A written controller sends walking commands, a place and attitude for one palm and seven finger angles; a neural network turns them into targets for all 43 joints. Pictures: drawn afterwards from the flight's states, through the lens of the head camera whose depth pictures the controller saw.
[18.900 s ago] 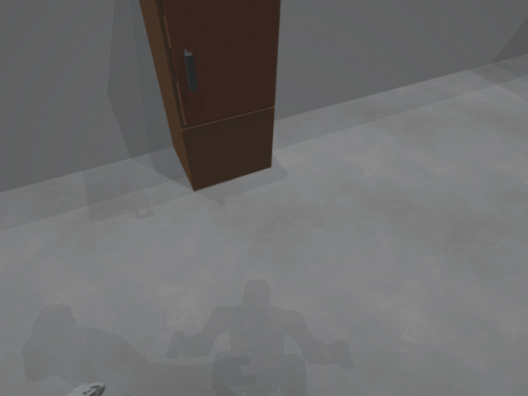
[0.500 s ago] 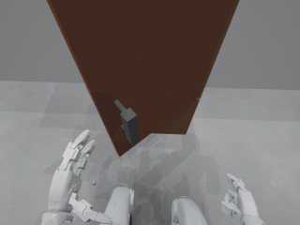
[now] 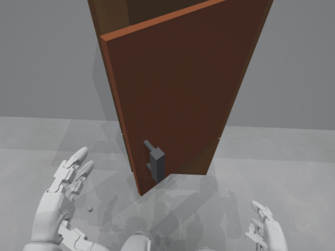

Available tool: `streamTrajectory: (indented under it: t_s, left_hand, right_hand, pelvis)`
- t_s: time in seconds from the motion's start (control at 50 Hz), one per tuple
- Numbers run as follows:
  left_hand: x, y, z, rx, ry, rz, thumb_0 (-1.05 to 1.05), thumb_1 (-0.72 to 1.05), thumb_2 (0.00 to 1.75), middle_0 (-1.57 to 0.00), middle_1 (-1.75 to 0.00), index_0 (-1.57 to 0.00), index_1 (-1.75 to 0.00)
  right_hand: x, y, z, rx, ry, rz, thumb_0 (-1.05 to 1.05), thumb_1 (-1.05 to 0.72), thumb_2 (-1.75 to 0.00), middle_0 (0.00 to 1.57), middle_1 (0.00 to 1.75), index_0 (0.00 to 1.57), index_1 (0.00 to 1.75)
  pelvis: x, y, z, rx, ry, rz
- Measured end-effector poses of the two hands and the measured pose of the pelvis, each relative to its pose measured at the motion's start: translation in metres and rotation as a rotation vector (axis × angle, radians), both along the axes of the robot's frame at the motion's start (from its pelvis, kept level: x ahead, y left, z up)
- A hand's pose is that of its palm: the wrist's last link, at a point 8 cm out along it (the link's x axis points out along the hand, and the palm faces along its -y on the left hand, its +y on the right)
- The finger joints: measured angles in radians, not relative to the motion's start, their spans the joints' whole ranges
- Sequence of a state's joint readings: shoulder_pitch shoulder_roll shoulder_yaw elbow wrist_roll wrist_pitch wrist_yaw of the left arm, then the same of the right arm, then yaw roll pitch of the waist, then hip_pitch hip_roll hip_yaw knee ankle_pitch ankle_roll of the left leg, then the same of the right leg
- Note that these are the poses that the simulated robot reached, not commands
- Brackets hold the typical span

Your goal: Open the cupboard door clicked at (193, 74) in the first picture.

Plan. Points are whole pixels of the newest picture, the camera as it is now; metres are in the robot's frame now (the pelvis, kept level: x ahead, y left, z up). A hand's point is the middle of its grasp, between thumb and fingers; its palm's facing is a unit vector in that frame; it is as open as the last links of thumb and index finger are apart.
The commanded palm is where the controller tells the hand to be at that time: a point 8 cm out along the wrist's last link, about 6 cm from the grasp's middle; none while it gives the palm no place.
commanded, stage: draw the hand back to the body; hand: left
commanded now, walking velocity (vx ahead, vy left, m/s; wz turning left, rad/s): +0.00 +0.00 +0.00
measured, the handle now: (152, 161) +0.35 +0.06 -0.01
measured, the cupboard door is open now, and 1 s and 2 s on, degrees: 42 42 42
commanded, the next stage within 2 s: step back with the hand held close in 1.08 s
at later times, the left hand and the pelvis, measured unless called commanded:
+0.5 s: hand (28, 169) +0.22 +0.23 +0.19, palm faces +0.33 -0.86 -0.39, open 11.5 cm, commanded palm +0.17 +0.28 +0.22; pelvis +0.03 +0.01 +0.07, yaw +0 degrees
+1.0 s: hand (4, 146) +0.22 +0.24 +0.24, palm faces +0.42 -0.81 -0.40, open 7.6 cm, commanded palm +0.18 +0.29 +0.26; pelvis +0.04 -0.01 +0.08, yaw -1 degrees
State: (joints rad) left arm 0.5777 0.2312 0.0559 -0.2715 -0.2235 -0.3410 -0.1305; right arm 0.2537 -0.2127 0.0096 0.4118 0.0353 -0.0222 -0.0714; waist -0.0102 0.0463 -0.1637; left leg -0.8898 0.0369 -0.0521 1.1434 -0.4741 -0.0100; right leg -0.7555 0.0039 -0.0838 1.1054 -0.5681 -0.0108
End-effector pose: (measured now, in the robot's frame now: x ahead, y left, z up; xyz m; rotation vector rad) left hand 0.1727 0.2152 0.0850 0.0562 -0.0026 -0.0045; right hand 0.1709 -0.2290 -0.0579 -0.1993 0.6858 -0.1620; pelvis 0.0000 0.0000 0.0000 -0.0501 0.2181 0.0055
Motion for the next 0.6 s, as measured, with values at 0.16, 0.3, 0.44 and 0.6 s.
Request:
streamTrajectory:
  t_s: [0.16, 0.3, 0.44, 0.6]
  left_hand:
    - [-0.005, 0.021, 0.034, 0.227, 0.161, 0.143, -0.01, -0.32, 0.38, -0.16, -0.3, -0.16, -0.3]
    - [-0.002, 0.042, 0.066, 0.307, 0.166, 0.273, -0.01, -0.1, 0.47, -0.17, -0.3, -0.17, -0.3]
    - [0.005, 0.054, 0.105, 0.337, 0.066, 0.344, 0.0, 0.14, 0.57, -0.18, -0.3, -0.18, -0.3]
    - [0.01, 0.065, 0.148, 0.389, -0.054, 0.393, 0.0, 0.42, 0.69, -0.19, -0.3, -0.19, -0.3]
  right_hand:
    - [0.009, 0.007, 0.031, 0.001, -0.016, -0.026, 0.02, -0.91, -0.9, 0.2, 0.3, 0.2, 0.3]
    - [0.02, 0.019, 0.046, 0.015, -0.034, 0.024, 0.02, -0.91, -0.9, 0.2, 0.3, 0.2, 0.3]
    - [0.034, 0.024, 0.056, 0.03, -0.056, 0.065, 0.02, -0.91, -0.9, 0.2, 0.3, 0.2, 0.3]
    - [0.047, 0.019, 0.066, 0.032, -0.076, 0.082, 0.02, -0.91, -0.9, 0.2, 0.3, 0.2, 0.3]
  pelvis:
    - [0.014, 0.005, 0.031, 0.019, -0.07, -0.008]
    - [0.023, 0.007, 0.051, 0.029, -0.135, -0.003]
    - [0.032, 0.007, 0.064, 0.038, -0.19, -0.002]
    - [0.038, 0.002, 0.074, 0.045, -0.23, -0.008]
